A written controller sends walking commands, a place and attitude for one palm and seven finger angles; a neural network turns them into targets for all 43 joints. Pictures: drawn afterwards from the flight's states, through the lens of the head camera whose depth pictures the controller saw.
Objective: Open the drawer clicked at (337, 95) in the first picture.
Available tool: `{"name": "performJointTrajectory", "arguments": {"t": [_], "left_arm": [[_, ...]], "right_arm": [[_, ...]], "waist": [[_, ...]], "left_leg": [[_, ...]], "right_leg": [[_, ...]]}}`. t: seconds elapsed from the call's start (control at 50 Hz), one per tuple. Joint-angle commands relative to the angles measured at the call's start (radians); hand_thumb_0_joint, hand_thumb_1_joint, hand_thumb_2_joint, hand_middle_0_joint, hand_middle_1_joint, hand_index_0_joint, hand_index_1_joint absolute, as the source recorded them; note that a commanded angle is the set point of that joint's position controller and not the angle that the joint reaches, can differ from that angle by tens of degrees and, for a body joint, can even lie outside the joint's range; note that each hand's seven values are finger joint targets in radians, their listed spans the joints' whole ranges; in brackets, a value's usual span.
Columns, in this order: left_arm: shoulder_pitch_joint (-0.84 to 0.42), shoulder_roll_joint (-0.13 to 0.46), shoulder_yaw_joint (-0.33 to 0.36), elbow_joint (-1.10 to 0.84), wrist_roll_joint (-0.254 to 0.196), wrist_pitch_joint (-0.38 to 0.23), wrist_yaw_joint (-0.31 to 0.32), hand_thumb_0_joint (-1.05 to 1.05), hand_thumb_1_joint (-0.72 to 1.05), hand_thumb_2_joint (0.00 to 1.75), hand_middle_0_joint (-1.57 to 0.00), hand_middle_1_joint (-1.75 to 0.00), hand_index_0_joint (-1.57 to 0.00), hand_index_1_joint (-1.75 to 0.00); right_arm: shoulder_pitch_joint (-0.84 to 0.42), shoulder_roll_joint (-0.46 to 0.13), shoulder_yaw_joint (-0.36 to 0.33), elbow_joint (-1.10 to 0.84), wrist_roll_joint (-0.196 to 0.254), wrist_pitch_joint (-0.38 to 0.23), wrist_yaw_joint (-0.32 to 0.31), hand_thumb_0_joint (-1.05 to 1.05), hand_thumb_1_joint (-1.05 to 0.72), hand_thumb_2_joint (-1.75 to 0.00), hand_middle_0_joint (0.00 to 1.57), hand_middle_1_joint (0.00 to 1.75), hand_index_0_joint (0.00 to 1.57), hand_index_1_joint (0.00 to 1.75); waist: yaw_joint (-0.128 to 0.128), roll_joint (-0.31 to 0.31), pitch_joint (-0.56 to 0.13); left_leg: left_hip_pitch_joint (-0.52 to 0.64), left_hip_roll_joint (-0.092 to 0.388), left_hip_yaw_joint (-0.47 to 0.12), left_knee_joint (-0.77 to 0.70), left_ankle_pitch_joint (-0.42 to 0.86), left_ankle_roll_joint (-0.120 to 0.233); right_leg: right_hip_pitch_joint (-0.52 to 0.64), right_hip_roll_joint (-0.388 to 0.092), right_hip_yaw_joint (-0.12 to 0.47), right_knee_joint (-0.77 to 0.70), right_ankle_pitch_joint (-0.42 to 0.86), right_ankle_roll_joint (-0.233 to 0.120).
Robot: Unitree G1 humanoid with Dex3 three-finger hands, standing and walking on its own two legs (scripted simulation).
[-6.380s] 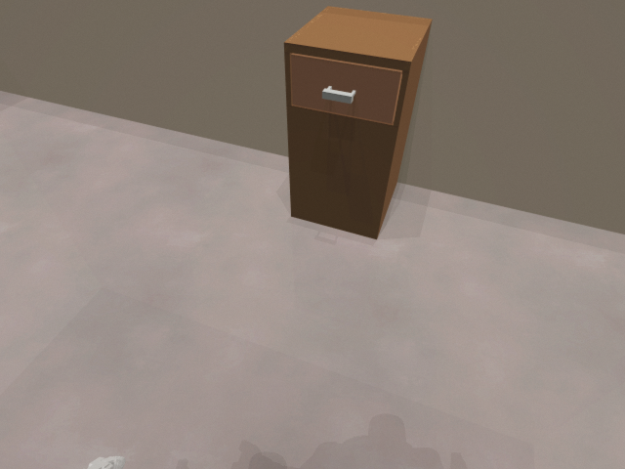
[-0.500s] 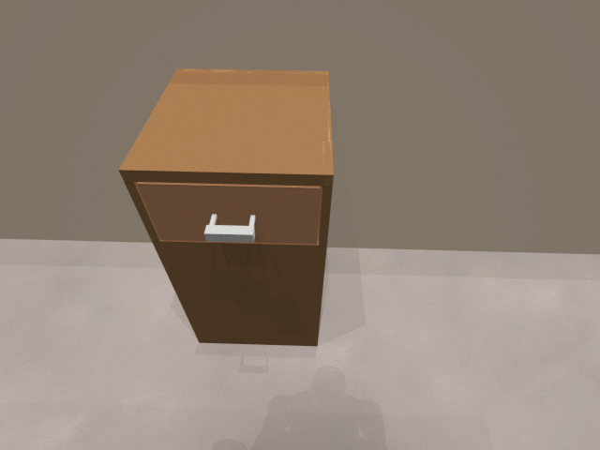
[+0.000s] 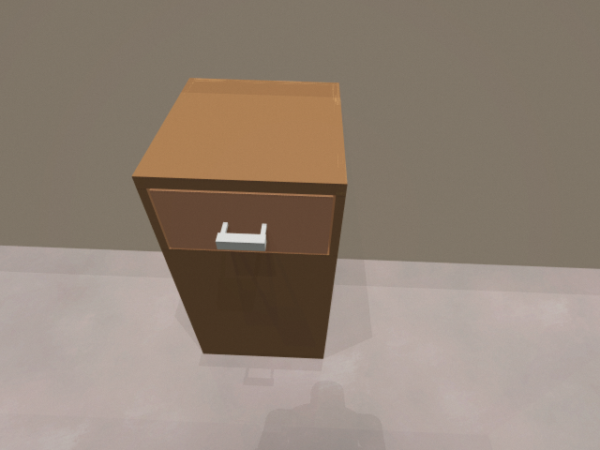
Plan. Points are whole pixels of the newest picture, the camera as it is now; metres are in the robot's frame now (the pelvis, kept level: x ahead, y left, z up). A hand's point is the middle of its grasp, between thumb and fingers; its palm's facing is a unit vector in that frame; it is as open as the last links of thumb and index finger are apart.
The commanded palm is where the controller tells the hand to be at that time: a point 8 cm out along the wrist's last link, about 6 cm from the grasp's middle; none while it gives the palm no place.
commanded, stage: look again from close up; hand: left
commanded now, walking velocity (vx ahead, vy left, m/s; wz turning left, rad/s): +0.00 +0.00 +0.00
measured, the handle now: (243, 234) +0.56 +0.16 -0.10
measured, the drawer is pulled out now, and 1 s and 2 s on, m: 0.00 0.00 0.00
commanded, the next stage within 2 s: raise the hand with hooked fingers in 0.16 s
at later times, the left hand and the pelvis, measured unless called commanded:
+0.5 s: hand (150, 410) +0.18 +0.21 -0.04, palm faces -0.03 -0.45 -0.89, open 7.7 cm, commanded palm +0.13 +0.22 -0.03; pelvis -0.02 +0.00 -0.02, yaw -1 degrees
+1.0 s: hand (149, 388) +0.20 +0.22 -0.02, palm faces +0.04 -0.10 -0.99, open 10.4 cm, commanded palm +0.18 +0.22 +0.03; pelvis -0.03 -0.03 -0.04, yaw +0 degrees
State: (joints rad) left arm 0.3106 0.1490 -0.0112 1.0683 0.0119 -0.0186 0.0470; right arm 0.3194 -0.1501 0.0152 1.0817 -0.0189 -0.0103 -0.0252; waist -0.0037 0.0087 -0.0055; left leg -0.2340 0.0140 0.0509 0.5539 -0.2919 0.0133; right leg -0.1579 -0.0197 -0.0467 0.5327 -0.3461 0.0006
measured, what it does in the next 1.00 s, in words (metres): stands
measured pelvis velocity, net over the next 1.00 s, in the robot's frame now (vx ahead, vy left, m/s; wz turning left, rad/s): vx -0.03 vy -0.03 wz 0.01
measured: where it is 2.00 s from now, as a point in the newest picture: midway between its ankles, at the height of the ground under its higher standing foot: outside the picture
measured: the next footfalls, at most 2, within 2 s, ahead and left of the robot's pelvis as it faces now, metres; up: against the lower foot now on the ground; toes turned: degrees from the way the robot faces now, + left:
none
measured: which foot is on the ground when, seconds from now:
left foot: down 0.00-1.00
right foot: down 0.00-1.00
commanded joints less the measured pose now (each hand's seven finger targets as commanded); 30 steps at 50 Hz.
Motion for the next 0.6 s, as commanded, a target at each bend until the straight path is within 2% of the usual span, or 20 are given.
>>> {"name": "performJointTrajectory", "arguments": {"t": [0.0,0.22,0.24,0.26,0.28,0.3,0.32,0.34,0.36,0.38,0.4,0.42,0.44,0.46,0.48,0.5,0.56,0.58], "left_arm": [[0.072,0.086,0.017,-0.021,0.001,-0.005,-0.002,0.00,0.90,0.90,-0.20,-0.30,-0.20,-0.30],[0.071,0.093,0.018,0.002,0.001,-0.005,-0.007,0.00,0.90,0.90,-0.20,-0.30,-0.20,-0.30],[0.127,0.119,0.019,0.023,0.016,-0.026,0.031,0.00,0.90,0.90,-0.20,-0.30,-0.20,-0.30],[-0.640,0.422,0.003,-1.530,0.137,-0.182,0.050,0.00,0.88,0.89,-0.20,-0.32,-0.20,-0.32],[-0.193,0.365,0.039,-1.260,0.167,-0.099,0.129,0.00,0.85,0.88,-0.20,-0.33,-0.20,-0.33],[0.082,0.170,-0.041,-1.122,0.160,0.061,0.179,0.00,0.83,0.87,-0.21,-0.34,-0.21,-0.34],[0.092,0.034,-0.145,-1.111,0.201,0.091,0.182,0.00,0.81,0.86,-0.21,-0.36,-0.21,-0.36],[-0.002,0.113,-0.131,-1.184,0.288,0.084,0.209,0.00,0.78,0.85,-0.21,-0.37,-0.21,-0.37],[0.006,0.178,-0.098,-1.169,0.404,0.078,0.242,0.00,0.76,0.84,-0.21,-0.39,-0.21,-0.39],[0.065,0.162,-0.123,-1.124,0.509,0.077,0.267,0.00,0.74,0.83,-0.21,-0.40,-0.21,-0.40],[0.113,0.162,-0.115,-1.098,0.616,0.081,0.295,0.00,0.71,0.82,-0.21,-0.42,-0.21,-0.42],[0.204,0.153,-0.111,-1.050,0.730,0.084,0.325,0.00,0.69,0.81,-0.22,-0.43,-0.22,-0.43],[0.256,0.130,-0.130,-0.985,0.819,0.081,0.348,0.00,0.67,0.80,-0.22,-0.45,-0.22,-0.45],[0.297,0.118,-0.129,-0.952,0.894,0.070,0.363,0.00,0.64,0.79,-0.22,-0.47,-0.22,-0.47],[0.336,0.130,-0.110,-0.956,0.950,0.057,0.372,0.00,0.62,0.78,-0.22,-0.48,-0.22,-0.48],[0.340,0.170,-0.065,-0.971,0.992,0.036,0.379,0.00,0.60,0.77,-0.22,-0.50,-0.22,-0.50],[0.225,0.296,0.036,-1.091,1.081,-0.008,0.415,0.00,0.53,0.74,-0.23,-0.54,-0.23,-0.54],[0.177,0.322,0.055,-1.126,1.103,-0.013,0.433,0.00,0.50,0.73,-0.23,-0.55,-0.23,-0.55]], "right_arm": [[0.044,-0.095,-0.011,-0.028,0.005,-0.018,-0.002,0.00,-0.90,-0.90,0.20,0.30,0.20,0.30],[0.023,-0.107,-0.011,-0.006,0.008,-0.022,-0.005,0.00,-0.90,-0.90,0.20,0.30,0.20,0.30],[-0.078,-0.136,-0.022,-0.077,0.017,-0.027,0.001,0.00,-0.90,-0.90,0.20,0.30,0.20,0.30],[-0.043,-0.275,-0.033,-0.407,0.067,-0.172,-0.038,0.00,-0.90,-0.90,0.20,0.30,0.20,0.30],[-0.103,-0.200,-0.031,-0.346,0.055,-0.273,-0.083,0.00,-0.90,-0.90,0.20,0.30,0.20,0.30],[-0.124,-0.158,-0.056,-0.333,0.076,-0.309,-0.084,0.00,-0.90,-0.90,0.20,0.30,0.20,0.30],[-0.118,-0.138,-0.047,-0.339,0.076,-0.318,-0.078,0.00,-0.90,-0.90,0.20,0.30,0.20,0.30],[-0.161,-0.185,-0.058,-0.393,0.059,-0.321,-0.066,0.00,-0.90,-0.90,0.20,0.30,0.20,0.30],[-0.155,-0.219,-0.061,-0.413,0.029,-0.302,-0.061,0.00,-0.90,-0.90,0.20,0.30,0.20,0.30],[-0.164,-0.218,-0.058,-0.459,0.008,-0.282,-0.054,0.00,-0.90,-0.90,0.20,0.30,0.20,0.30],[-0.169,-0.225,-0.070,-0.509,-0.001,-0.259,-0.039,0.00,-0.90,-0.90,0.20,0.30,0.20,0.30],[-0.188,-0.217,-0.081,-0.542,-0.021,-0.224,-0.024,0.00,-0.90,-0.90,0.20,0.30,0.20,0.30],[-0.223,-0.215,-0.086,-0.571,-0.032,-0.185,-0.010,0.00,-0.90,-0.90,0.20,0.30,0.20,0.30],[-0.245,-0.216,-0.092,-0.594,-0.040,-0.144,0.008,0.00,-0.90,-0.90,0.20,0.30,0.20,0.30],[-0.272,-0.213,-0.093,-0.624,-0.044,-0.102,0.024,0.00,-0.90,-0.90,0.20,0.30,0.20,0.30],[-0.292,-0.204,-0.092,-0.643,-0.035,-0.068,0.040,0.00,-0.90,-0.90,0.20,0.30,0.20,0.30],[-0.321,-0.184,-0.076,-0.699,-0.030,-0.002,0.052,0.00,-0.90,-0.90,0.20,0.30,0.20,0.30],[-0.328,-0.179,-0.073,-0.714,-0.034,0.013,0.052,0.00,-0.90,-0.90,0.20,0.30,0.20,0.30]], "waist": [[0.005,0.013,0.113],[0.006,0.002,0.062],[0.039,-0.057,0.115],[-0.059,0.259,-0.400],[0.024,0.367,-0.390],[-0.004,0.263,-0.225],[-0.016,0.167,-0.111],[-0.022,0.111,-0.023],[-0.035,0.038,-0.070],[-0.032,-0.040,-0.059],[-0.010,-0.065,-0.118],[0.027,-0.144,-0.158],[0.050,-0.206,-0.080],[0.071,-0.218,-0.064],[0.098,-0.224,-0.074],[0.128,-0.212,-0.101],[0.152,-0.116,-0.196],[0.147,-0.089,-0.208]], "left_leg": [[-0.029,0.087,-0.104,-0.152,0.166,0.037],[0.034,0.090,-0.094,-0.161,0.237,0.038],[-0.028,0.096,-0.071,0.051,0.378,0.003],[0.273,0.006,-0.047,-0.101,0.506,0.033],[0.385,0.067,-0.078,-0.109,0.665,0.007],[0.212,0.063,-0.094,-0.167,0.527,-0.026],[0.115,0.056,-0.089,-0.137,0.459,-0.006],[0.016,0.038,-0.100,-0.090,0.292,-0.002],[-0.047,0.022,-0.103,-0.049,0.163,0.004],[-0.097,0.004,-0.098,0.005,0.132,0.014],[-0.115,-0.007,-0.092,0.043,0.162,0.011],[-0.159,-0.009,-0.075,0.067,0.132,0.001],[-0.242,-0.016,-0.067,0.082,0.064,-0.005],[-0.285,-0.022,-0.058,0.105,0.036,-0.006],[-0.307,-0.028,-0.045,0.124,0.031,-0.004],[-0.334,-0.036,-0.039,0.137,0.048,-0.006],[-0.350,-0.056,-0.018,0.179,0.048,-0.001],[-0.340,-0.062,-0.016,0.194,0.045,0.001]], "right_leg": [[-0.064,-0.058,0.072,-0.111,0.138,-0.040],[-0.030,-0.071,0.070,-0.126,0.200,-0.029],[-0.084,-0.125,0.144,-0.158,0.586,-0.014],[-0.049,-0.012,0.109,-0.013,0.517,-0.053],[-0.148,0.007,0.014,0.091,0.199,-0.058],[-0.260,0.025,-0.035,0.155,-0.006,-0.030],[-0.270,0.014,-0.032,0.127,0.011,-0.024],[-0.307,0.016,-0.026,0.073,0.033,-0.032],[-0.327,0.026,-0.022,0.048,0.060,-0.041],[-0.372,0.037,-0.018,0.053,0.058,-0.045],[-0.373,0.048,-0.008,0.084,0.053,-0.049],[-0.403,0.057,-0.012,0.107,-0.015,-0.051],[-0.456,0.063,0.011,0.109,-0.082,-0.057],[-0.478,0.065,0.039,0.118,-0.098,-0.066],[-0.462,0.057,0.061,0.124,-0.070,-0.074],[-0.430,0.051,0.100,0.137,-0.020,-0.082],[-0.403,0.037,0.139,0.181,0.022,-0.079],[-0.416,0.037,0.159,0.181,0.021,-0.078]]}}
